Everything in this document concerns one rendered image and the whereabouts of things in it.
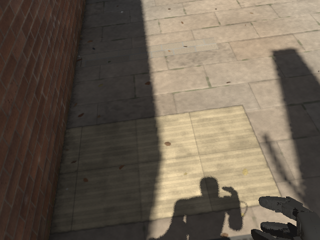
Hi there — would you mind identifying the robot right hand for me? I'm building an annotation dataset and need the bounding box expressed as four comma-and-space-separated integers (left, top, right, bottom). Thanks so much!
251, 196, 320, 240

